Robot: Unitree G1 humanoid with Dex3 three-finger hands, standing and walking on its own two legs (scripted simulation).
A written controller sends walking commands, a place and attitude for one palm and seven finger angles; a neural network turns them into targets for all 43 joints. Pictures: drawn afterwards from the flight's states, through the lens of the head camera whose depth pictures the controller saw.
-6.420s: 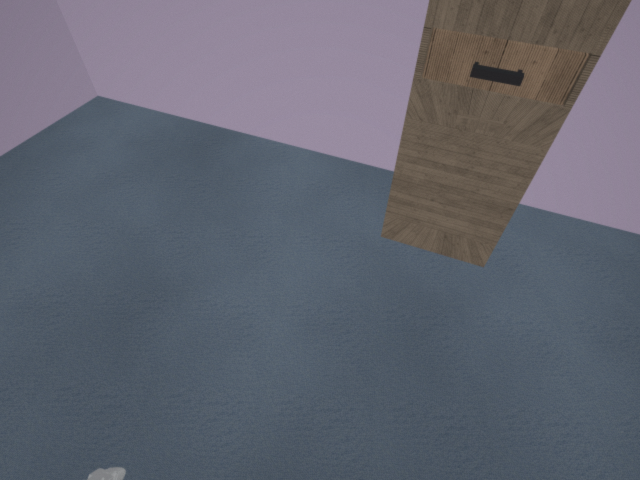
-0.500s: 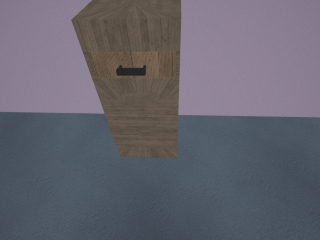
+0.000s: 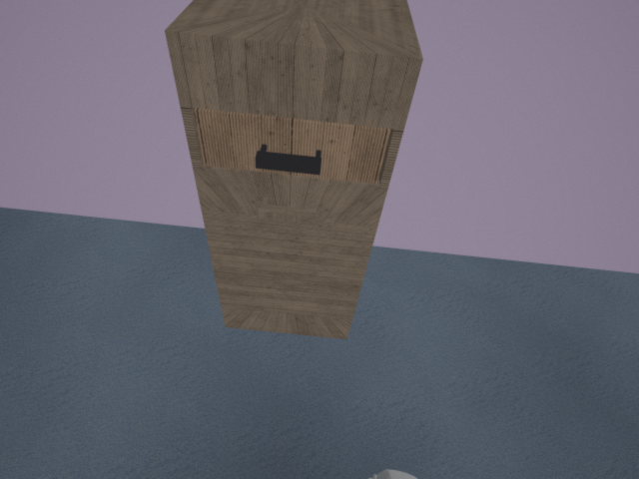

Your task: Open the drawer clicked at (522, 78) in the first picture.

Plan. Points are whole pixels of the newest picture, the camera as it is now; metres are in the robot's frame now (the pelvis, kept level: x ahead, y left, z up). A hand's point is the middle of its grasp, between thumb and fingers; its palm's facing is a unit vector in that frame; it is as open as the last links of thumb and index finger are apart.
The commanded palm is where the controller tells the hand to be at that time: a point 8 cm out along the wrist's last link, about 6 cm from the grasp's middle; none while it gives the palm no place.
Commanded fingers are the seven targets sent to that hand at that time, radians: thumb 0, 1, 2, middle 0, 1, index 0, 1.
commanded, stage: take the last steps up to it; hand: left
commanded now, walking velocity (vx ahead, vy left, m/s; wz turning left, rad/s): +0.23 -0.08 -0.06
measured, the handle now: (289, 157) +0.70 +0.11 +0.00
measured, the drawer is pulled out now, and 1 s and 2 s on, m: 0.00 0.00 0.00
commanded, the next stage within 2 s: come to a stop and stand still in 0.20 s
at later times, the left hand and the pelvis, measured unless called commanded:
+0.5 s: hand (254, 414) +0.25 +0.11 -0.17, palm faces +0.01 -0.97 -0.23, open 7.2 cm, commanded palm none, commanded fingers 0.00 0.90 0.90 -0.20 -0.30 -0.20 -0.30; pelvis +0.15 -0.06 -0.01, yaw -1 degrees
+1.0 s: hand out of the picture +0.15 +0.18 -0.18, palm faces +0.05 -0.97 -0.23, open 7.4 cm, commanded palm none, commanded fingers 0.00 0.90 0.90 -0.20 -0.30 -0.20 -0.30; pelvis +0.14 -0.02 +0.00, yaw -1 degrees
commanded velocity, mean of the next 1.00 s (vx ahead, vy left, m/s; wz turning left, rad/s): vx -0.04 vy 0.02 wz -0.01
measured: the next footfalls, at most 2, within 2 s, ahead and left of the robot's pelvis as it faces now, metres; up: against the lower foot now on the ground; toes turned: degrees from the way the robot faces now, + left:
right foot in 0.30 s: +0.24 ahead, -0.15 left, +0.00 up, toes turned -9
left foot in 0.76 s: +0.21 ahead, +0.05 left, +0.00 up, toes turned -2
